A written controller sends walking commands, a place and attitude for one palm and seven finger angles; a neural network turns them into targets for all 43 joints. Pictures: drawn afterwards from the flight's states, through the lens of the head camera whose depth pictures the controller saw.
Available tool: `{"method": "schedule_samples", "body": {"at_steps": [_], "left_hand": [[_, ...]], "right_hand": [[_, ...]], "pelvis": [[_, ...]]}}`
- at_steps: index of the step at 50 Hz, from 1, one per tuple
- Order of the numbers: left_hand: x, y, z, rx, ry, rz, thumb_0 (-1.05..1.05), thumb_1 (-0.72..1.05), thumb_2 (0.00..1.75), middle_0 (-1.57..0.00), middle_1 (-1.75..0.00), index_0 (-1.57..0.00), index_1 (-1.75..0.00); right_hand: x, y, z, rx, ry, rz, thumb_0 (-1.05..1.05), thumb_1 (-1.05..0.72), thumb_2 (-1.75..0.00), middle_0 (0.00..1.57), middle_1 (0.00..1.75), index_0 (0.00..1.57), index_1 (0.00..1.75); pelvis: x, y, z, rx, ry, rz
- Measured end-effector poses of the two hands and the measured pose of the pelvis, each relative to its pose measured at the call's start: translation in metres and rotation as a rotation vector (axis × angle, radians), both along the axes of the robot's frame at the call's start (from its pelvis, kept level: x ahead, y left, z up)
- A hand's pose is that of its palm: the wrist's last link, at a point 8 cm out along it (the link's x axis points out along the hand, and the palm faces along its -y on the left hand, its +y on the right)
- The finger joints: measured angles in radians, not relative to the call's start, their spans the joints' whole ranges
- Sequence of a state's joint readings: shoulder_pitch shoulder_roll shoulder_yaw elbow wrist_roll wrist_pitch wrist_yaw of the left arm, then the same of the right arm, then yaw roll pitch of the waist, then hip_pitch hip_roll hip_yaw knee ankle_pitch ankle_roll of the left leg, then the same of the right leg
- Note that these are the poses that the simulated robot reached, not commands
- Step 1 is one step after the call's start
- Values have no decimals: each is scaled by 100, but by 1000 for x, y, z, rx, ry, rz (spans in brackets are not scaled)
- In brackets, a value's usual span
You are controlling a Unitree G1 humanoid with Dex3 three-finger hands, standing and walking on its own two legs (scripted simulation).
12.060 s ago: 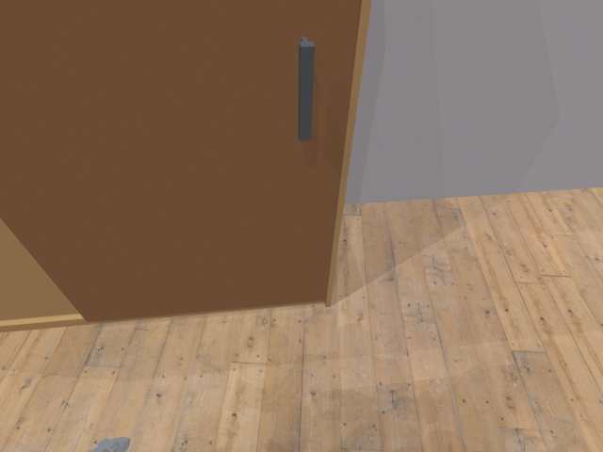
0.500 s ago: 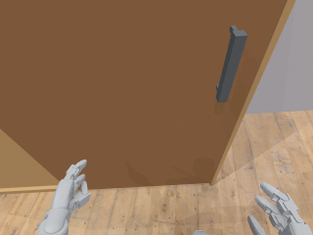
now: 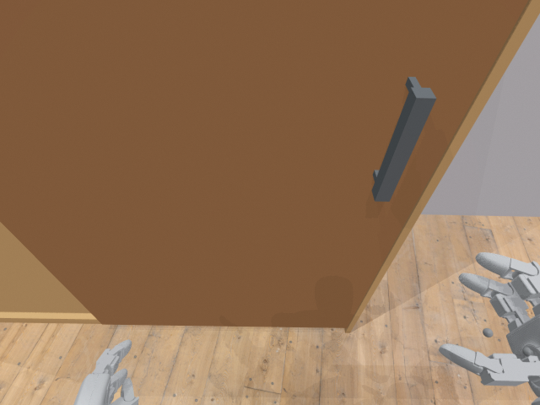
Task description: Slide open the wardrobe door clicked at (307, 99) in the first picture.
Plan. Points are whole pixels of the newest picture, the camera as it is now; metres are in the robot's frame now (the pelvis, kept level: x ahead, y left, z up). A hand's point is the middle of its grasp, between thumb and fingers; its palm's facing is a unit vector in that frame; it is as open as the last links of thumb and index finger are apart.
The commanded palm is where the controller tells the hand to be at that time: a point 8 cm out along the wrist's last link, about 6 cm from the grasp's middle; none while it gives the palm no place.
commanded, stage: raise the hand with hooked fingers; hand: right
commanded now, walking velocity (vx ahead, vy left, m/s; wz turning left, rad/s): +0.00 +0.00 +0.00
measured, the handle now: (395, 143) +0.47 -0.16 +0.16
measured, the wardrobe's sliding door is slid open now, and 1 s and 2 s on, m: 0.00 0.00 0.00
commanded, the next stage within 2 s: move the hooked fingers beside the handle in 1.10 s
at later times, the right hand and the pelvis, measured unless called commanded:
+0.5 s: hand out of the picture +0.25 -0.28 +0.16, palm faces +0.03 +0.99 -0.11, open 13.9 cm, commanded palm +0.22 -0.33 +0.18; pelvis -0.01 -0.01 +0.02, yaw -1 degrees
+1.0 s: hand out of the picture +0.28 -0.28 +0.19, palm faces +0.08 +0.99 -0.07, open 14.0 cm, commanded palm +0.24 -0.31 +0.19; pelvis +0.00 +0.01 +0.03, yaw +0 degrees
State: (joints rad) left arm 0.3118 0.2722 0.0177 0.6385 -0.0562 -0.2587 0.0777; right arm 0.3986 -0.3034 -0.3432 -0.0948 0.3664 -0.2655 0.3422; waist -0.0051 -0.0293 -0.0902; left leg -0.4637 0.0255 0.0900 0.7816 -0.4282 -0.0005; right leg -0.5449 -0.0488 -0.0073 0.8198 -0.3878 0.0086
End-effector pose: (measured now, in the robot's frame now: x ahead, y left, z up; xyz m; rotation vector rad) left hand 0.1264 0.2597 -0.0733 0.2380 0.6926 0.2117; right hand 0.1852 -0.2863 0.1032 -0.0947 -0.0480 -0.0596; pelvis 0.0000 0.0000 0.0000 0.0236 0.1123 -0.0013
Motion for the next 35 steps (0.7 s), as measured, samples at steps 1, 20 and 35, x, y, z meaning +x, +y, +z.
{"method": "schedule_samples", "body": {"at_steps": [1, 20, 35], "left_hand": [[3, 0, 3, 9, -11, -5, 1, 90, 90, -20, -30, -20, -30], [56, -59, 41, -64, -207, -142, 1, 90, 90, -20, -30, -20, -30], [30, -35, 32, -49, -112, -89, 1, 90, 90, -20, -30, -20, -30]], "right_hand": [[2, 1, -3, 5, 21, 24, 1, 9, -48, 26, 93, 27, 94], [36, -45, 43, 12, 65, 22, 0, 47, -32, 29, 117, 30, 118], [66, -63, 92, -2, 9, 2, -1, 50, -30, 30, 120, 30, 120]], "pelvis": [[-1, -2, 1, 1, -3, -1], [-5, -14, 17, 2, -90, -12], [-5, -6, 25, -6, -115, -12]]}}
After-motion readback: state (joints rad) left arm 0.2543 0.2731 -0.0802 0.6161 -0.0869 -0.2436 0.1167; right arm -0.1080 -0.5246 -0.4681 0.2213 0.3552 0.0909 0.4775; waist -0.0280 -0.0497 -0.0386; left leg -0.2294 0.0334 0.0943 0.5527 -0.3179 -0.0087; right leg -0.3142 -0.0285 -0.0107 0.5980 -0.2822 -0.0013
